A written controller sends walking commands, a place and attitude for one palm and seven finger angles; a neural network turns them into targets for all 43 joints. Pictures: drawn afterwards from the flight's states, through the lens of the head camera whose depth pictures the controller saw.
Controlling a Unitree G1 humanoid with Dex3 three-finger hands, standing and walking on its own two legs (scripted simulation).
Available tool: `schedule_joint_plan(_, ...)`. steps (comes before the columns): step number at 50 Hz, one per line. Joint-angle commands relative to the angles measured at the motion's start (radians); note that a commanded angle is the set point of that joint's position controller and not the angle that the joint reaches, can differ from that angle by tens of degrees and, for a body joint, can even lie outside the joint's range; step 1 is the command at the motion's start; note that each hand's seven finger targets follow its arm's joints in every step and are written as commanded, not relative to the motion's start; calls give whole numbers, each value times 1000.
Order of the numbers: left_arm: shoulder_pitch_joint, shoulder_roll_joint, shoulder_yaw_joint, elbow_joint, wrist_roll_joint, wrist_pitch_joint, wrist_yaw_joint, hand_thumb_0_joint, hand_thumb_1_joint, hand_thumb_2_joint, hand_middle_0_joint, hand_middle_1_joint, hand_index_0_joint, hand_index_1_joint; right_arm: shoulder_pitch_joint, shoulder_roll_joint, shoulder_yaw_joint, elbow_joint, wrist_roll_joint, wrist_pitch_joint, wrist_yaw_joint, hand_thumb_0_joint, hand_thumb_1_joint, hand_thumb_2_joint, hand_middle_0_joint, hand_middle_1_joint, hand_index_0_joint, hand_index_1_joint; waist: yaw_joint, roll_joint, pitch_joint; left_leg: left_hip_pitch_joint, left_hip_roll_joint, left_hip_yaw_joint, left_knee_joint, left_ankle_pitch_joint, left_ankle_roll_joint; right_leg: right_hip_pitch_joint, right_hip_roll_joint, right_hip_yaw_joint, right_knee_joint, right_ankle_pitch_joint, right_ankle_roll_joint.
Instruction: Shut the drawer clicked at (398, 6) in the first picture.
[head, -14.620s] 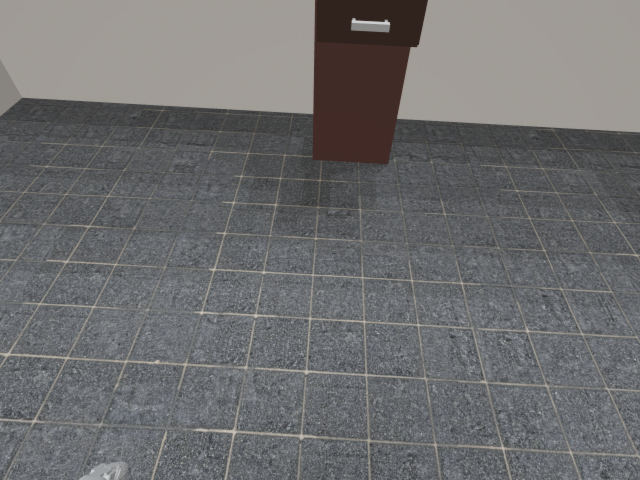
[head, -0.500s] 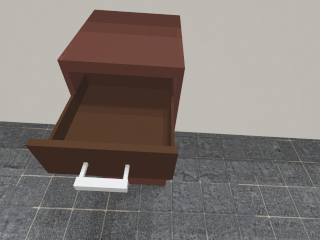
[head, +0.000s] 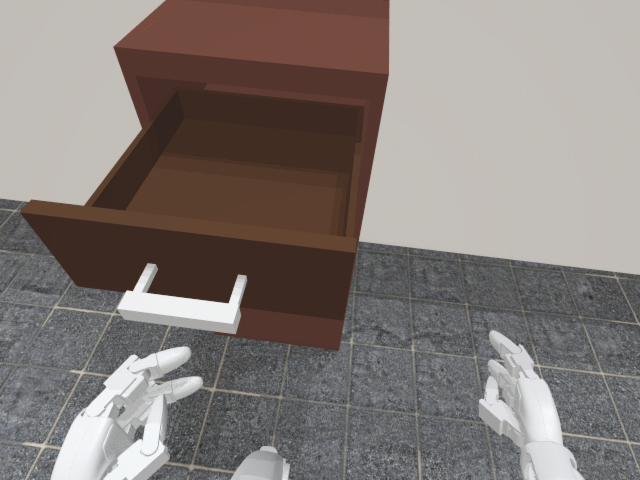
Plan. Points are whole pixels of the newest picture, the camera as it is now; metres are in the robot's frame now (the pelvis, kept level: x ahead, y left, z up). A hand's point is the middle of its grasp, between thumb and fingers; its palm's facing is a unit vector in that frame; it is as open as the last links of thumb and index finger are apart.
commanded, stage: raise the hand and make a fist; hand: left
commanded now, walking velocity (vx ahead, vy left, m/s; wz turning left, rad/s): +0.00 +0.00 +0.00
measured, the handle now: (188, 295) +0.29 +0.19 +0.10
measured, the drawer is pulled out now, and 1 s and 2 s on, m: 0.30 0.30 0.30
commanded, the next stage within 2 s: bring the fist close to the handle in 1.42 s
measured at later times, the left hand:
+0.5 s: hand (131, 437) +0.14 +0.18 +0.12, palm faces -0.01 -1.00 -0.06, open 3.3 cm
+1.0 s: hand (123, 420) +0.14 +0.16 +0.19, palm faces -0.01 -1.00 -0.09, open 3.2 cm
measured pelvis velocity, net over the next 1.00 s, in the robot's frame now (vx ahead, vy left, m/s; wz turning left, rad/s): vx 0.01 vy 0.01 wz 0.00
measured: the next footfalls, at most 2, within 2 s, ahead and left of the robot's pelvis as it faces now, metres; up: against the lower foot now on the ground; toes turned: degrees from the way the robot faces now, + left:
none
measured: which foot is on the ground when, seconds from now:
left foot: down 0.00-1.00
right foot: down 0.00-1.00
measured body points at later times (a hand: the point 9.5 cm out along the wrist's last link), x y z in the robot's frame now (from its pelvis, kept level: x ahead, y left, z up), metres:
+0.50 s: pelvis +0.01 +0.00 +0.03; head +0.01 +0.00 +0.48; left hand +0.13 +0.23 +0.12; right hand +0.18 -0.25 -0.03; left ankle +0.05 +0.13 -0.66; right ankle -0.01 -0.10 -0.66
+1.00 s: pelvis +0.01 +0.01 +0.04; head -0.02 +0.00 +0.49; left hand +0.13 +0.22 +0.19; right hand +0.23 -0.17 +0.02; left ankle +0.05 +0.13 -0.66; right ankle -0.01 -0.10 -0.66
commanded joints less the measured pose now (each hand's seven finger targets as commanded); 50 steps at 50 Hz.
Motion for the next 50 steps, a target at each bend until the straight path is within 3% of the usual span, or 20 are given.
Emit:
schedule_joint_plan(1, -67, 112, 87, -314, -26, 0, 30, 0, 900, 900, -700, -842, -700, -842, 17, -82, -21, -144, 14, -9, -33, 0, -900, -900, 200, 300, 200, 300, -60, 69, -97, 166, -16, 29, -159, 156, 58, 9, -2, 86, -274, 192, 20)
schedule_joint_plan(3, -68, 125, 93, -287, -30, 31, -2, 0, 900, 900, -740, -885, -740, -885, 15, -80, -15, -139, 18, -5, -42, 0, -900, -900, 200, 300, 200, 300, -65, 49, -90, 160, -14, 27, -154, 181, 58, 34, -10, 103, -292, 247, 32)
schedule_joint_plan(4, -42, 152, 131, -257, -28, 49, -12, 0, 900, 900, -760, -907, -760, -907, 5, -78, -16, -127, 21, -2, -47, 0, -900, -900, 200, 300, 200, 300, -55, 39, -95, 164, -14, 25, -153, 195, 57, 55, -13, 112, -301, 274, 35)
schedule_joint_plan(5, -23, 133, 115, -256, -39, 63, -33, 0, 900, 900, -780, -928, -780, -928, 8, -74, -9, -134, 23, -2, -46, 0, -900, -900, 200, 300, 200, 300, -51, 28, -109, 166, -17, 25, -163, 201, 56, 78, -19, 115, -307, 292, 41)
schedule_joint_plan(8, 20, 155, 168, -244, -78, 94, -71, 0, 900, 900, -840, -993, -840, -993, -19, -66, -3, -134, 32, -13, -54, 0, -900, -900, 200, 300, 200, 300, -30, -1, -118, 172, -19, 19, -184, 216, 50, 144, -38, 137, -332, 350, 59)
schedule_joint_plan(9, 44, 178, 216, -212, -84, 105, -66, 0, 900, 900, -860, -1015, -860, -1015, -40, -64, -4, -119, 33, -13, -58, 0, -900, -900, 200, 300, 200, 300, -16, -16, -104, 176, -18, 15, -188, 223, 49, 158, -39, 138, -342, 361, 60)
schedule_joint_plan(11, 79, 144, 192, -248, -107, 104, -74, 0, 900, 900, -900, -1058, -900, -1058, -31, -56, -1, -131, 37, -25, -58, 0, -900, -900, 200, 300, 200, 300, -13, -38, -109, 189, -20, 18, -206, 222, 47, 174, -45, 138, -353, 368, 69)
schedule_joint_plan(14, 84, 175, 234, -247, -116, 88, -60, 0, 900, 900, -960, -1123, -960, -1123, -44, -61, -1, -113, 39, -43, -62, 0, -900, -900, 200, 300, 200, 300, -4, -41, -63, 192, -20, 13, -223, 207, 45, 169, -45, 142, -376, 328, 68)
schedule_joint_plan(21, 125, 126, 137, -344, -106, 52, -53, 0, 900, 900, -1100, -1275, -1100, -1275, -18, -71, -4, -132, 49, -97, -55, 0, -900, -900, 200, 300, 200, 300, -16, -17, -20, 245, -23, 24, -269, 154, 52, 123, -30, 119, -409, 163, 46)
schedule_joint_plan(24, 119, 143, 131, -407, -84, 59, -24, 0, 900, 900, -1160, -1340, -1160, -1340, -26, -76, -4, -131, 51, -113, -52, 0, -900, -900, 200, 300, 200, 300, -6, 46, -11, 281, -18, 22, -297, 147, 57, 118, -16, 87, -405, 123, 28)
schedule_joint_plan(26, 153, 120, 97, -442, -72, 79, -3, 0, 900, 900, -1200, -1383, -1200, -1383, -20, -70, 1, -146, 52, -116, -44, 0, -900, -900, 200, 300, 200, 300, -4, 46, -13, 296, -16, 21, -320, 150, 57, 125, -9, 58, -391, 144, 23)
schedule_joint_plan(29, 164, 143, 124, -453, -53, 114, 33, 0, 900, 900, -1260, -1448, -1260, -1448, -32, -68, 3, -146, 53, -111, -40, 0, -900, -900, 200, 300, 200, 300, 7, 49, 13, 301, -12, 17, -344, 133, 55, 134, -1, 40, -396, 138, 19)
schedule_joint_plan(31, 169, 106, 77, -505, -45, 135, 42, 0, 900, 900, -1300, -1492, -1300, -1492, -30, -67, 11, -163, 55, -108, -36, 0, -900, -900, 200, 300, 200, 300, 3, 47, 8, 326, -11, 19, -364, 140, 56, 144, 3, 19, -389, 164, 20)
schedule_joint_plan(34, 172, 117, 73, -552, -30, 176, 56, 0, 900, 900, -1360, -1557, -1360, -1557, -39, -66, 22, -165, 55, -111, -29, 0, -900, -900, 200, 300, 200, 300, 6, 85, 23, 347, -6, 15, -381, 141, 54, 155, 7, 7, -396, 178, 17)
schedule_joint_plan(36, 181, 89, 30, -598, -27, 198, 60, 0, 900, 900, -1400, -1600, -1400, -1600, -38, -63, 31, -180, 54, -114, -23, 0, -900, -900, 200, 300, 200, 300, 2, 59, 31, 357, -5, 12, -395, 136, 55, 161, 9, -1, -399, 180, 19)
schedule_joint_plan(40, 176, 93, 28, -647, -11, 235, 67, 0, 900, 900, -1400, -1600, -1400, -1600, -33, -63, 42, -175, 54, -117, -20, 0, -900, -900, 200, 300, 200, 300, 1, 74, 40, 384, -3, 9, -415, 135, 51, 176, 12, -9, -412, 186, 19)
schedule_joint_plan(41, 176, 88, 18, -654, -13, 245, 66, 0, 900, 900, -1400, -1600, -1400, -1600, -36, -62, 45, -180, 55, -120, -19, 0, -900, -900, 200, 300, 200, 300, -1, 40, 39, 388, -2, 5, -416, 138, 54, 178, 12, -10, -416, 194, 21)
schedule_joint_plan(44, 168, 117, 50, -674, -8, 270, 72, 0, 900, 900, -1400, -1600, -1400, -1600, -50, -63, 49, -169, 55, -126, -22, 0, -900, -900, 200, 300, 200, 300, 7, 45, 48, 398, -3, 5, -422, 144, 53, 199, 12, -5, -435, 204, 21)
schedule_joint_plan(46, 163, 103, 33, -701, -9, 283, 70, 0, 900, 900, -1400, -1600, -1400, -1600, -44, -59, 54, -176, 59, -129, -23, 0, -900, -900, 200, 300, 200, 300, 6, 34, 48, 406, -4, 8, -433, 140, 52, 209, 11, -5, -441, 200, 22)
schedule_joint_plan(50, 153, 121, 60, -735, -17, 309, 69, 0, 900, 900, -1400, -1600, -1400, -1600, -52, -56, 62, -172, 63, -149, -28, 0, -900, -900, 200, 300, 200, 300, 14, 60, 40, 432, -7, 11, -444, 152, 51, 236, 8, 0, -463, 214, 21)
